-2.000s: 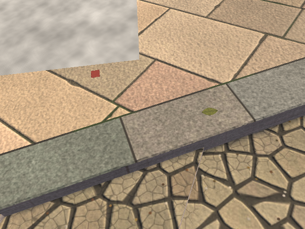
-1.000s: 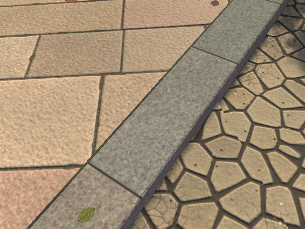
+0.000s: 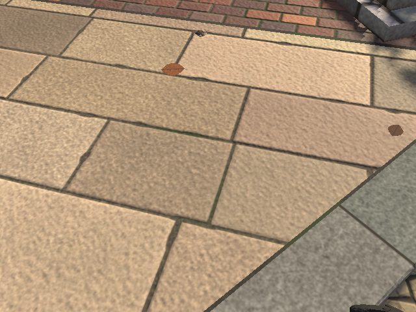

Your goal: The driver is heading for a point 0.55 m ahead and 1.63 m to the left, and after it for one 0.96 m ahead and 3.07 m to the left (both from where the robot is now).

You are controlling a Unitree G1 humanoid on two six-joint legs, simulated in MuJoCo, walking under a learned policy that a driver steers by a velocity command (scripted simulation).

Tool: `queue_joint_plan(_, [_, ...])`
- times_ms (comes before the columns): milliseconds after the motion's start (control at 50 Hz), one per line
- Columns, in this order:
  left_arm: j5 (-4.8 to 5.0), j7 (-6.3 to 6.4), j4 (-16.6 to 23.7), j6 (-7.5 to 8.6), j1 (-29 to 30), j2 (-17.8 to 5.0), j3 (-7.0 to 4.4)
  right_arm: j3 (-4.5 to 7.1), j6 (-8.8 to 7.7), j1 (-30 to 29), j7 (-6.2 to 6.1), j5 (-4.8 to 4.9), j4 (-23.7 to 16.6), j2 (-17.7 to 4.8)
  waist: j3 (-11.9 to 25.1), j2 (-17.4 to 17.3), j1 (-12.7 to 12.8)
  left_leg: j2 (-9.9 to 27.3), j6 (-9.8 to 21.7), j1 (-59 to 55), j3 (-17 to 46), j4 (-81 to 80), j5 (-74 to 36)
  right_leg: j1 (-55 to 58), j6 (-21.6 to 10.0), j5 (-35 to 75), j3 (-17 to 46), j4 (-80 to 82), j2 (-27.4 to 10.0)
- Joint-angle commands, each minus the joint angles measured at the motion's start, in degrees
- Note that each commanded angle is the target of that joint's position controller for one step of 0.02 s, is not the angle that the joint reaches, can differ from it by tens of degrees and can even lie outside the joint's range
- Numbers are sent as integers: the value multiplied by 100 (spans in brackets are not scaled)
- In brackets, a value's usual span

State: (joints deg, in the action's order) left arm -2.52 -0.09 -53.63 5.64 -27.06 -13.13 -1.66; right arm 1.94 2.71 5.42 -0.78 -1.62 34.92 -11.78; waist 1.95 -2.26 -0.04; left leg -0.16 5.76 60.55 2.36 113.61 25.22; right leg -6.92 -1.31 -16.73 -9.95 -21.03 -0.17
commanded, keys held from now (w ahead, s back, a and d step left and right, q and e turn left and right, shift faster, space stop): w+q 1.00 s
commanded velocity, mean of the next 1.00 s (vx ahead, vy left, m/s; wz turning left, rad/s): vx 0.50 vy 0.00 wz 0.59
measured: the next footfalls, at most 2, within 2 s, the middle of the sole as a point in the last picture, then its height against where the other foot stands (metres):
left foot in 0.20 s outside the picture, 0.11 m higher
right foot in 0.72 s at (189, 258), level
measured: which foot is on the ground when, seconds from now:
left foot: up 0.00-0.18, down 0.20-0.74, up 0.76-1.00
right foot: down 0.00-0.20, up 0.22-0.70, down 0.72-1.00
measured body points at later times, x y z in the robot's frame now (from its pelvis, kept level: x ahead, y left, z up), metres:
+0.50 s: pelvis +0.29 +0.09 +0.11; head +0.31 +0.12 +0.56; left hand +0.46 +0.38 +0.05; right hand +0.40 -0.15 +0.00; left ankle +0.23 +0.11 -0.63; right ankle +0.48 -0.04 -0.52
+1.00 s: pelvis +0.58 +0.18 +0.11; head +0.60 +0.19 +0.56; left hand +0.46 +0.44 -0.01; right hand +0.90 +0.08 +0.03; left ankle +0.56 +0.36 -0.54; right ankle +0.61 +0.08 -0.63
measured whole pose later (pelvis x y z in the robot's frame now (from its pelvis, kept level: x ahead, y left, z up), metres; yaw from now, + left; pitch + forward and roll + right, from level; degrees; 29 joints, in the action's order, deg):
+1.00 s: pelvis +0.58 +0.18 +0.11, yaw +38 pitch +1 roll -3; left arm -0.4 -0.5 -45.4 5.9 -17.6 -15.4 -4.5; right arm 4.2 -1.4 8.8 -0.1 1.5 36.2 -18.2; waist -1.7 -2.8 3.1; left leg 5.7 -0.3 42.2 4.7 63.6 11.6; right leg -7.2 -2.9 -11.7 -7.0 -17.2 3.1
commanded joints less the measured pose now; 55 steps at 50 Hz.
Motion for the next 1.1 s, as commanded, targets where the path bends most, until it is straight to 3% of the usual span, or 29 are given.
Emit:
queue_joint_plan(20, [20,86,208,85,61,-639,-64,-199,-109,-1083,57,-39,-1016,12,-824,228,-189,207,-48,1018,-124,-1137,-138,-300,-557,-201,899,1678,-1484])
queue_joint_plan(60, [79,182,227,85,165,-667,-39,-160,-75,-1082,160,-107,-1032,-79,-661,410,-156,366,-95,335,-581,-2044,-307,-179,-603,1302,278,1761,-1299])
queue_joint_plan(80, [132,190,226,58,171,-692,-39,-213,-78,-1142,209,-38,-1063,12,-660,549,-114,466,-11,-253,-772,-2994,-280,-221,-649,1915,0,1883,-1208])
queue_joint_plan(120, [160,177,229,21,75,-928,-106,-269,-52,-1069,236,-41,-1016,181,-317,675,-58,209,279,-1431,-1358,-4047,99,205,-694,4741,-396,1499,-1327])
queue_joint_plan(160, [124,198,299,-102,21,-1281,-222,-188,-52,-275,226,17,-736,46,508,1228,-338,-403,462,-2363,-1661,-4673,714,1081,-662,8576,-479,-142,-1624])
queue_joint_plan(180, [162,147,391,-163,81,-1416,-280,-81,-116,546,215,106,-532,-223,1191,1504,-652,-753,613,-3449,-1480,-5276,652,1152,-649,9239,-384,-1395,-1696])
queue_joint_plan(200, [219,77,595,-133,258,-1467,-321,100,-207,1282,185,83,-399,-641,1713,1444,-1080,-623,848,-4945,-390,-6222,339,265,-384,7894,-408,-3068,-1549])
queue_joint_plan(220, [238,77,1190,-2,468,-686,-109,514,-290,941,134,535,-511,-1993,1759,-834,-696,1118,1567,-6779,3566,-8520,479,-2797,59,909,235,-5258,-321])
queue_joint_plan(240, [197,-82,1277,285,993,-983,-204,522,-365,1366,42,282,-436,-1978,2580,-796,-937,1687,1745,-7316,5960,-9730,708,-3834,76,-53,1834,-6837,258])
queue_joint_plan(260, [417,-141,1282,358,1161,-1082,-319,342,-460,1350,86,182,-251,-1494,1771,-223,-791,1779,1535,-6945,5404,-9663,529,-4488,71,54,1979,-7368,60])
queue_joint_plan(280, [434,-72,1376,358,1343,-781,-207,251,-548,1447,177,201,-28,-1152,882,235,-603,1540,1328,-6014,4569,-9534,162,-4544,50,75,1749,-7362,-69])
queue_joint_plan(300, [329,11,1474,343,1465,-510,-138,190,-617,1132,232,180,77,-942,197,622,-226,1263,1153,-4978,3709,-9361,-609,-4499,23,40,1524,-7512,-203])
queue_joint_plan(340, [307,21,1603,143,1172,-430,-117,9,-717,665,309,74,133,-379,-147,40,353,742,1004,-3824,2490,-9429,-1395,-4057,-137,82,1499,-7730,-403])
queue_joint_plan(400, [134,58,1899,10,1627,-322,5,75,-716,669,255,317,264,-547,-393,356,482,177,801,-3363,1420,-9790,-1712,-3875,-85,552,1202,-5819,-526])
queue_joint_plan(460, [2,65,2071,34,2379,-305,4,116,-696,1249,76,294,468,-686,-36,143,131,22,530,-3914,1001,-9824,-3596,-3489,119,1588,797,-4170,-253])
queue_joint_plan(520, [209,0,2311,48,3369,-126,76,182,-621,1960,-88,340,610,-841,91,-155,-362,103,322,-4846,1204,-9841,-3548,-3317,324,2060,842,-2171,91])
queue_joint_plan(560, [317,-107,2450,73,3908,-274,29,221,-579,2195,-147,344,670,-951,-20,-388,-543,362,352,-5536,1626,-9824,-3286,-3491,363,2077,990,-1372,195])
queue_joint_plan(640, [311,-265,2469,216,4088,-542,-111,280,-419,2273,-206,383,771,-963,-81,-475,-550,644,295,-6387,2143,-9291,-3607,-3074,108,1969,1248,-473,316])
queue_joint_plan(680, [298,-222,2324,277,3459,-729,-256,335,-391,1984,-194,323,684,-1060,172,-635,-203,520,238,-6248,2119,-8629,-5043,-1884,-107,1519,1152,-288,472])
queue_joint_plan(700, [283,-167,2173,304,2689,-888,-342,323,-405,1656,-145,312,557,-1057,609,-637,235,354,129,-5894,1973,-7897,-5480,-692,-330,1833,1231,-146,242])
queue_joint_plan(720, [193,-73,2042,292,1564,-1163,-430,276,-473,1298,-60,216,304,-966,1484,-439,760,208,48,-4898,1905,-6643,-4708,1222,-751,1868,1872,-627,-571])
queue_joint_plan(740, [105,-12,1886,233,867,-1453,-511,123,-516,2221,-8,232,301,-430,2462,1257,500,-662,-468,-2602,1236,-4509,-780,3807,-1828,1683,4242,-722,-2222])
queue_joint_plan(760, [245,-10,1901,193,908,-1013,-434,136,-540,2554,-13,306,367,-902,2735,1673,455,-395,-498,-2017,1168,-3587,735,3734,-1936,381,5479,-225,-2603])
queue_joint_plan(780, [269,75,2010,124,1257,-597,-344,275,-519,1952,-16,379,307,-1279,1684,1103,542,-86,-555,-1712,1036,-3290,192,2774,-1614,-278,4733,77,-2302])
queue_joint_plan(800, [269,100,1977,71,1531,-525,-296,297,-504,1440,-20,326,163,-1346,846,508,456,101,-576,-1763,736,-3364,-311,1697,-1332,-33,3941,306,-2028])
queue_joint_plan(840, [167,68,1817,76,1680,-490,-252,307,-529,1064,16,255,-20,-1064,6,367,128,398,-529,-2020,585,-3667,-675,322,-1126,839,2951,693,-1544])
queue_joint_plan(900, [237,-21,1568,140,1698,-462,-279,232,-451,1161,50,344,-13,-678,-222,660,-77,629,-517,-2086,432,-4051,-728,-295,-1110,1273,2123,1081,-1328])
queue_joint_plan(980, [210,-49,1321,167,1611,-867,-400,195,-444,641,97,298,-125,-684,-331,532,-33,779,-646,-1845,378,-5134,-1672,-314,-1071,2033,1320,1232,-1277])
queue_joint_plan(1100, [303,-1,1016,52,1022,-1232,-463,105,-576,-671,314,344,-388,-615,-524,406,517,593,-442,-2028,-148,-7225,-2760,518,-798,2317,589,1141,-1307])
